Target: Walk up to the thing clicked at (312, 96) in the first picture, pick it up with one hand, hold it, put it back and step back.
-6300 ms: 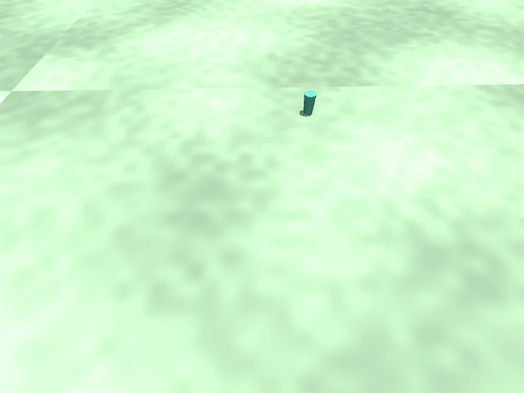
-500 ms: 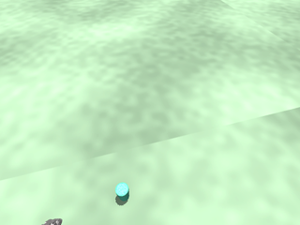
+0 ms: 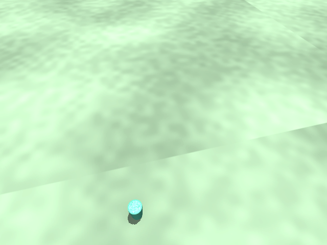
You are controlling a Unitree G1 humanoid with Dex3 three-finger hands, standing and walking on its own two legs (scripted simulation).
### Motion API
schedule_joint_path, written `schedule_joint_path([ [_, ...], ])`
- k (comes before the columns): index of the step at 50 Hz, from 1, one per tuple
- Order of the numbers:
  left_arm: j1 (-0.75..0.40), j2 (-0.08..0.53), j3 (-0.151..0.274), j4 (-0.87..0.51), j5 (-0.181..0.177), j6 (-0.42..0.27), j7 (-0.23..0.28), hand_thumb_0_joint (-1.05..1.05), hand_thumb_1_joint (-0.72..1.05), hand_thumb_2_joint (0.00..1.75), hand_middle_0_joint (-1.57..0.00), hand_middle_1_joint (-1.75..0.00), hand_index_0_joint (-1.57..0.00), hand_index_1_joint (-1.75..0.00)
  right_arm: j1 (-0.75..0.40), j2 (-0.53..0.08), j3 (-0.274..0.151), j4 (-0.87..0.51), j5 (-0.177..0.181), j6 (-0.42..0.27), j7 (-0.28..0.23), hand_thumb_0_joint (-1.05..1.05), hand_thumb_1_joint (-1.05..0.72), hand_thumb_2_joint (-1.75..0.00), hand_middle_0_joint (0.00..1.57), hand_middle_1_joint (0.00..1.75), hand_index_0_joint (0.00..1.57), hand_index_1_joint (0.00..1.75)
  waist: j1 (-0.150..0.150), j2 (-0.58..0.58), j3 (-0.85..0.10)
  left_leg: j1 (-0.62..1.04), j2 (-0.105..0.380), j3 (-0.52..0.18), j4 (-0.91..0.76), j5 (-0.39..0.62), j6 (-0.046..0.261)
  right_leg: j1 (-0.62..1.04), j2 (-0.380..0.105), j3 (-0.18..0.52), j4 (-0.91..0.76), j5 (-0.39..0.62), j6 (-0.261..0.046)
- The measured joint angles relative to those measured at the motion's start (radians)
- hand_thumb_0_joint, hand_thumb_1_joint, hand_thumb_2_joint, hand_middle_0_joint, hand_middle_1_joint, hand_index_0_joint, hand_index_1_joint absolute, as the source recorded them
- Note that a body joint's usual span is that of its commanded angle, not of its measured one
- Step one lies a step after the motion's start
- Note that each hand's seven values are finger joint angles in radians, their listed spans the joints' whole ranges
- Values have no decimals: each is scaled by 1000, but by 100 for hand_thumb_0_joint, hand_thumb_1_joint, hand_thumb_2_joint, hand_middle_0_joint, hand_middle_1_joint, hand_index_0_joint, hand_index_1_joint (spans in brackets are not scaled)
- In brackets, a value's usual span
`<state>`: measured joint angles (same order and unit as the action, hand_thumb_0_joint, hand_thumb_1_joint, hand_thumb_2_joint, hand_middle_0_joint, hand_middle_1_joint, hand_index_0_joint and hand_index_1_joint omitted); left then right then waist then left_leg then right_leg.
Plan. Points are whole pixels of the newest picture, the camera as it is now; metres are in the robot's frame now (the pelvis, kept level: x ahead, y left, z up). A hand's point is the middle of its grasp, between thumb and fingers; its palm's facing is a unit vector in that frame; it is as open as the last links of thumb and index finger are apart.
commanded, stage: walk up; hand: left
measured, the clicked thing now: (136, 210) +0.40 +0.17 -0.71
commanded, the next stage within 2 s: stand in 0.16 s
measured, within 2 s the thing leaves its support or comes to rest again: neither
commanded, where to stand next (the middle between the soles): +0.01 -0.01 m, yaw -2 degrees
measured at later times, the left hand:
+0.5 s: hand out of the picture +0.07 +0.25 -0.15, palm faces -0.02 -0.94 -0.34, open 7.4 cm
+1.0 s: hand out of the picture +0.03 +0.25 -0.15, palm faces -0.04 -0.94 -0.34, open 7.4 cm
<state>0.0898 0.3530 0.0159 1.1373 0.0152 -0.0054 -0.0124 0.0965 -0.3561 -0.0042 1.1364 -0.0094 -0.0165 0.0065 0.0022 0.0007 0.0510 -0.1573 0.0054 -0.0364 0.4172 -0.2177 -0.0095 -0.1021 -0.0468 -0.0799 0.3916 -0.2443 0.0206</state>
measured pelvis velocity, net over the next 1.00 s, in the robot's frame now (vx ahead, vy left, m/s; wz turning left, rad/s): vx -0.03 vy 0.00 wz -0.01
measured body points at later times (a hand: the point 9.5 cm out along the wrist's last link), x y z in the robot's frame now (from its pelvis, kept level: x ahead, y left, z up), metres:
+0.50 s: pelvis -0.02 +0.00 +0.00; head -0.01 +0.00 +0.45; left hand +0.07 +0.30 -0.13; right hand +0.08 -0.30 -0.13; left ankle +0.01 +0.13 -0.74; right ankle -0.02 -0.13 -0.74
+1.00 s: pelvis -0.03 +0.00 +0.00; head -0.03 +0.00 +0.45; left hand +0.04 +0.30 -0.13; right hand +0.03 -0.31 -0.13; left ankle +0.01 +0.13 -0.74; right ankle -0.02 -0.13 -0.74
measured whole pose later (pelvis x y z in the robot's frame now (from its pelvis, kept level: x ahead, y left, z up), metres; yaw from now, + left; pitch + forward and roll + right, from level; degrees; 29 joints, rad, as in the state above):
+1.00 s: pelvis -0.03 +0.00 +0.00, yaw -1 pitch -3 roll +0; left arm 0.13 0.35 0.01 1.15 0.02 -0.01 -0.01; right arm 0.12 -0.35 0.00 1.16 -0.01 0.00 0.01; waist 0.00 0.00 0.05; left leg -0.16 0.01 -0.02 0.33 -0.13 -0.02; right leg -0.12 -0.04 -0.07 0.34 -0.17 0.01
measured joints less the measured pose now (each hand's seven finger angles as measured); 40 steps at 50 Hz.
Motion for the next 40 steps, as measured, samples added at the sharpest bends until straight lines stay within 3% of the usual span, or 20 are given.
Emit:
schedule_joint_path([
  [21, -23, -9, -7, 6, -4, -2, 6, 0, 90, 90, -21, -30, -21, -30, -47, 8, 8, -9, 5, 9, -4, 1, -91, -90, 20, 30, 20, 30, -2, 8, 19, 31, 6, 8, -81, 59, -7, 23, 7, 7, -73, 58, -1],
  [40, 22, -3, -8, 18, 2, 0, 0, 0, 90, 90, -21, -30, -21, -30, 10, 6, 0, 23, -4, 14, 8, 1, -91, -90, 20, 30, 20, 30, -6, 5, 0, 11, 9, 8, -89, 89, -9, -2, 10, 8, -70, 82, -5],
])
